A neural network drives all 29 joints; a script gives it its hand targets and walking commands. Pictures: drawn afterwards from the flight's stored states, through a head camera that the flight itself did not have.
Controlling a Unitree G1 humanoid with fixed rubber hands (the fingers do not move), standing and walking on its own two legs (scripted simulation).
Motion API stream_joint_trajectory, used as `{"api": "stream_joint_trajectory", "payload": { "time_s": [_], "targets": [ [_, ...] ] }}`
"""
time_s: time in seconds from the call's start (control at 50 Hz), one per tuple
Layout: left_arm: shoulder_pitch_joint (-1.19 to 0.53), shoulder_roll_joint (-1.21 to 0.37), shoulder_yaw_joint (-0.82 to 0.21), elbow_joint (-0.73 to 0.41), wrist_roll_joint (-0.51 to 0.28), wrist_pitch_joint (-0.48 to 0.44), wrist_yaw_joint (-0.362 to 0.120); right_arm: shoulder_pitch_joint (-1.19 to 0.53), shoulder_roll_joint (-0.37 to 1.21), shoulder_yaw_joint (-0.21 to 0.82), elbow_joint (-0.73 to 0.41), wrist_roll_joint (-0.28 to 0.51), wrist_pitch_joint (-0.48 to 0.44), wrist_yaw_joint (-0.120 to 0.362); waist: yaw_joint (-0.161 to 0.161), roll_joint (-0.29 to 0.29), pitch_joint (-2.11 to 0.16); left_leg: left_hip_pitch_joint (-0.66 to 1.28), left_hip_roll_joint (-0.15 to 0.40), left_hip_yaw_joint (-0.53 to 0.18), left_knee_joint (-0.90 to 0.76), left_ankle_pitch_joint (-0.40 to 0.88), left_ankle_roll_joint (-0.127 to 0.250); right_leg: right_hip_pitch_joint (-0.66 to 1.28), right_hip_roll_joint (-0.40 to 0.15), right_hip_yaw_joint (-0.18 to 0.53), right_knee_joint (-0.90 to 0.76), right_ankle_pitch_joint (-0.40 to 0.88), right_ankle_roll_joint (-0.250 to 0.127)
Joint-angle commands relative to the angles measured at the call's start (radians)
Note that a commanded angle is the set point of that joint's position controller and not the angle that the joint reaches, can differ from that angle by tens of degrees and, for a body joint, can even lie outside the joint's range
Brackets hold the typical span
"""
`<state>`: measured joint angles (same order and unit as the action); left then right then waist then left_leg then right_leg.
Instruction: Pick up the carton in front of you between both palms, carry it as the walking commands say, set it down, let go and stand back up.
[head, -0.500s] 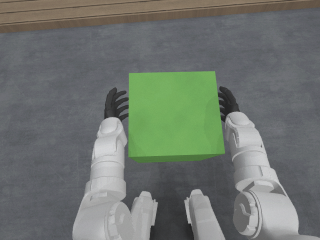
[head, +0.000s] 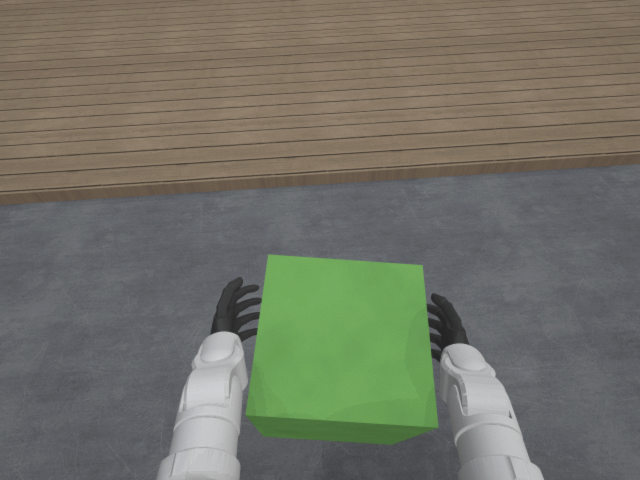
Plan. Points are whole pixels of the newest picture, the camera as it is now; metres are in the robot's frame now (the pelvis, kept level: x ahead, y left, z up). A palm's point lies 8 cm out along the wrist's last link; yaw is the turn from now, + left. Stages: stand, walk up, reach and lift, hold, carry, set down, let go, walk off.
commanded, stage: reach and lift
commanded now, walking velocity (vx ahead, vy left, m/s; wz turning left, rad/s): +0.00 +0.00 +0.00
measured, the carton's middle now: (335, 358) +0.32 +0.00 -0.09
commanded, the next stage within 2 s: hold in 1.22 s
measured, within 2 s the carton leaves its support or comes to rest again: neither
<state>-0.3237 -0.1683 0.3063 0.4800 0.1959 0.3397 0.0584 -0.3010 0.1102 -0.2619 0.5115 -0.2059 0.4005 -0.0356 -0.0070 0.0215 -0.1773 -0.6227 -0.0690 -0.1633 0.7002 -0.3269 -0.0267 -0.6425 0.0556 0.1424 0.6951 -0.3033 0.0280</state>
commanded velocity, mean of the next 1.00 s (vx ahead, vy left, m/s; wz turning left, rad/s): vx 0.00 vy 0.00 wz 0.00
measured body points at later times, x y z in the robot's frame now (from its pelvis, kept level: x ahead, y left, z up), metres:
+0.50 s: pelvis -0.01 +0.00 +0.03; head -0.04 +0.00 +0.47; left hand +0.30 +0.15 +0.05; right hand +0.29 -0.15 +0.03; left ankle +0.00 +0.13 -0.71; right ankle +0.02 -0.13 -0.71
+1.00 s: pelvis +0.01 +0.00 +0.03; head -0.02 +0.00 +0.48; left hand +0.31 +0.15 +0.05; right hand +0.30 -0.15 +0.04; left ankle +0.00 +0.13 -0.71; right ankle +0.02 -0.13 -0.71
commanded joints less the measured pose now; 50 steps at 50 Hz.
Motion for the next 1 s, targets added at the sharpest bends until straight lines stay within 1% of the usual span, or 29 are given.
{"api": "stream_joint_trajectory", "payload": {
  "time_s": [0.0, 0.02, 0.04, 0.06, 0.08, 0.12, 0.14, 0.16, 0.18, 0.2, 0.28, 0.36, 0.42, 0.44, 0.46, 0.48, 0.54, 0.56, 0.62, 0.64, 0.68, 0.7, 0.76, 0.84, 0.88, 0.9, 0.94, 0.96, 0.98],
  "targets": [
    [-0.309, -0.991, -0.602, 0.055, -0.119, 0.099, -0.261, -0.539, 0.962, 0.630, -0.162, 0.206, 0.013, 0.238, 0.040, -0.046, -0.302, 0.312, -0.044, 0.085, -0.209, 0.408, 0.001, 0.482, 0.062, -0.082, -0.178, 0.418, 0.017],
    [-0.300, -1.017, -0.629, 0.073, -0.129, 0.115, -0.264, -0.508, 0.988, 0.643, -0.199, 0.226, 0.018, 0.237, 0.019, -0.022, -0.313, 0.364, -0.042, 0.074, -0.228, 0.387, -0.002, 0.548, 0.058, -0.076, -0.193, 0.398, 0.006],
    [-0.326, -0.962, -0.583, 0.047, -0.116, 0.114, -0.270, -0.550, 0.991, 0.651, -0.217, 0.233, 0.035, 0.241, 0.059, -0.068, -0.272, 0.364, -0.048, 0.107, -0.240, 0.333, 0.010, 0.501, 0.043, -0.068, -0.229, 0.355, 0.017],
    [-0.292, -0.992, -0.590, 0.055, -0.121, 0.133, -0.278, -0.541, 0.987, 0.651, -0.205, 0.229, 0.057, 0.239, 0.034, -0.059, -0.244, 0.401, -0.047, 0.095, -0.239, 0.344, 0.006, 0.518, 0.051, -0.090, -0.234, 0.316, 0.017],
    [-0.354, -0.951, -0.588, 0.037, -0.122, 0.146, -0.283, -0.547, 1.019, 0.634, -0.184, 0.231, 0.070, 0.244, 0.054, -0.032, -0.186, 0.390, -0.047, 0.097, -0.276, 0.279, 0.019, 0.465, 0.045, -0.069, -0.260, 0.280, 0.017],
    [-0.336, -0.971, -0.597, -0.010, -0.134, 0.174, -0.305, -0.520, 1.005, 0.663, -0.198, 0.224, 0.104, 0.243, 0.040, -0.041, -0.178, 0.430, -0.047, 0.107, -0.266, 0.246, 0.014, 0.511, 0.027, -0.072, -0.287, 0.232, 0.013],
    [-0.353, -1.000, -0.594, 0.009, -0.126, 0.196, -0.309, -0.571, 1.000, 0.610, -0.212, 0.202, 0.111, 0.248, -0.007, 0.002, -0.136, 0.413, -0.044, 0.101, -0.294, 0.228, 0.007, 0.503, 0.044, -0.074, -0.289, 0.219, -0.001],
    [-0.302, -0.981, -0.589, 0.036, -0.107, 0.216, -0.305, -0.563, 0.987, 0.626, -0.186, 0.215, 0.129, 0.258, 0.066, -0.008, -0.090, 0.452, -0.041, 0.102, -0.312, 0.188, 0.012, 0.489, 0.045, -0.080, -0.306, 0.146, 0.008],
    [-0.398, -0.960, -0.566, 0.043, -0.103, 0.226, -0.313, -0.542, 0.994, 0.584, -0.162, 0.179, 0.141, 0.257, -0.018, -0.024, -0.039, 0.424, -0.043, 0.110, -0.293, 0.114, 0.005, 0.461, 0.023, -0.067, -0.323, 0.076, -0.011],
    [-0.351, -0.970, -0.596, 0.004, -0.107, 0.240, -0.312, -0.518, 0.973, 0.561, -0.135, 0.158, 0.155, 0.263, 0.013, -0.011, -0.029, 0.451, -0.025, 0.088, -0.325, 0.127, 0.001, 0.461, 0.040, -0.091, -0.315, 0.068, -0.014],
    [-0.394, -0.966, -0.546, 0.026, -0.115, 0.273, -0.329, -0.586, 0.959, 0.505, -0.198, 0.144, 0.175, 0.271, -0.028, -0.012, 0.016, 0.461, -0.025, 0.098, -0.353, 0.108, -0.003, 0.470, 0.043, -0.100, -0.338, 0.055, -0.013],
    [-0.474, -0.982, -0.543, -0.001, -0.120, 0.269, -0.327, -0.651, 0.963, 0.508, -0.197, 0.158, 0.181, 0.281, -0.019, 0.005, -0.015, 0.470, -0.022, 0.102, -0.344, 0.087, -0.003, 0.488, 0.038, -0.109, -0.334, 0.038, -0.028],
    [-0.452, -0.993, -0.538, 0.024, -0.114, 0.260, -0.327, -0.678, 0.991, 0.557, -0.208, 0.173, 0.172, 0.291, 0.025, -0.044, -0.042, 0.439, -0.029, 0.102, -0.350, 0.114, 0.001, 0.563, 0.048, -0.116, -0.320, 0.088, -0.010],
    [-0.447, -1.014, -0.547, 0.027, -0.112, 0.256, -0.327, -0.681, 0.980, 0.588, -0.256, 0.182, 0.173, 0.288, -0.001, -0.009, -0.072, 0.461, -0.032, 0.105, -0.340, 0.151, 0.007, 0.563, 0.046, -0.103, -0.314, 0.133, -0.011],
    [-0.430, -1.009, -0.533, 0.042, -0.127, 0.254, -0.321, -0.666, 0.978, 0.565, -0.228, 0.169, 0.177, 0.289, 0.020, -0.080, -0.079, 0.463, -0.023, 0.095, -0.347, 0.157, 0.012, 0.574, 0.066, -0.124, -0.303, 0.135, -0.005],
    [-0.459, -1.006, -0.546, -0.016, -0.103, 0.251, -0.316, -0.683, 0.977, 0.578, -0.246, 0.181, 0.171, 0.289, 0.033, -0.021, -0.109, 0.456, -0.029, 0.096, -0.345, 0.212, 0.007, 0.594, 0.050, -0.107, -0.307, 0.192, -0.008],
    [-0.485, -1.002, -0.540, 0.002, -0.102, 0.257, -0.316, -0.664, 0.983, 0.571, -0.226, 0.173, 0.170, 0.284, 0.005, -0.010, -0.108, 0.504, -0.034, 0.109, -0.324, 0.181, 0.001, 0.543, 0.050, -0.105, -0.312, 0.146, -0.007],
    [-0.429, -0.954, -0.513, 0.046, -0.101, 0.257, -0.322, -0.612, 0.983, 0.544, -0.153, 0.180, 0.183, 0.280, 0.035, -0.031, -0.070, 0.453, -0.044, 0.118, -0.347, 0.174, 0.011, 0.586, 0.056, -0.100, -0.320, 0.162, 0.006],
    [-0.375, -0.993, -0.542, 0.012, -0.119, 0.264, -0.319, -0.615, 1.007, 0.599, -0.270, 0.204, 0.180, 0.280, 0.047, -0.032, -0.106, 0.522, -0.035, 0.104, -0.341, 0.227, 0.015, 0.582, 0.060, -0.102, -0.312, 0.183, 0.010],
    [-0.395, -0.970, -0.543, -0.039, -0.110, 0.262, -0.323, -0.578, 0.991, 0.587, -0.234, 0.186, 0.189, 0.275, 0.016, 0.003, -0.123, 0.521, -0.043, 0.113, -0.329, 0.250, 0.004, 0.593, 0.047, -0.092, -0.331, 0.228, 0.003],
    [-0.326, -0.952, -0.550, -0.017, -0.117, 0.289, -0.319, -0.540, 0.966, 0.571, -0.244, 0.180, 0.199, 0.276, 0.020, -0.020, -0.081, 0.562, -0.036, 0.102, -0.354, 0.316, -0.002, 0.574, 0.062, -0.099, -0.345, 0.253, 0.002],
    [-0.382, -0.963, -0.582, -0.091, -0.132, 0.280, -0.320, -0.533, 0.961, 0.562, -0.266, 0.164, 0.202, 0.273, -0.013, -0.023, -0.104, 0.574, -0.042, 0.104, -0.350, 0.376, -0.008, 0.561, 0.064, -0.104, -0.354, 0.298, 0.005],
    [-0.277, -0.958, -0.572, -0.065, -0.143, 0.299, -0.316, -0.498, 0.966, 0.613, -0.344, 0.198, 0.215, 0.261, 0.001, -0.032, -0.113, 0.564, -0.040, 0.096, -0.350, 0.375, -0.010, 0.663, 0.057, -0.082, -0.349, 0.340, 0.003],
    [-0.334, -0.934, -0.547, -0.084, -0.112, 0.301, -0.316, -0.517, 0.941, 0.560, -0.281, 0.165, 0.229, 0.267, 0.012, -0.040, 0.006, 0.519, -0.045, 0.101, -0.370, 0.292, -0.004, 0.608, 0.049, -0.084, -0.373, 0.278, -0.002],
    [-0.326, -0.966, -0.587, -0.092, -0.153, 0.294, -0.323, -0.512, 0.962, 0.611, -0.348, 0.197, 0.217, 0.271, 0.000, -0.049, -0.070, 0.563, -0.049, 0.097, -0.375, 0.347, -0.001, 0.630, 0.053, -0.089, -0.366, 0.302, 0.008],
    [-0.361, -0.947, -0.612, -0.152, -0.161, 0.288, -0.324, -0.506, 0.989, 0.632, -0.327, 0.219, 0.222, 0.263, 0.026, -0.008, -0.110, 0.554, -0.051, 0.109, -0.359, 0.357, -0.001, 0.665, 0.051, -0.088, -0.357, 0.338, 0.002],
    [-0.362, -0.943, -0.628, -0.165, -0.169, 0.291, -0.322, -0.460, 1.005, 0.623, -0.339, 0.220, 0.223, 0.260, -0.004, -0.009, -0.113, 0.582, -0.047, 0.089, -0.360, 0.447, 0.000, 0.646, 0.057, -0.070, -0.350, 0.438, 0.008],
    [-0.332, -0.914, -0.623, -0.225, -0.158, 0.292, -0.324, -0.434, 1.003, 0.644, -0.334, 0.226, 0.227, 0.258, 0.022, -0.002, -0.131, 0.587, -0.055, 0.097, -0.358, 0.438, -0.008, 0.669, 0.045, -0.069, -0.370, 0.430, 0.013],
    [-0.340, -0.907, -0.613, -0.177, -0.159, 0.300, -0.321, -0.473, 0.994, 0.647, -0.384, 0.220, 0.223, 0.256, 0.008, -0.049, -0.151, 0.594, -0.051, 0.099, -0.364, 0.453, -0.006, 0.669, 0.059, -0.083, -0.351, 0.450, 0.023]
  ]
}}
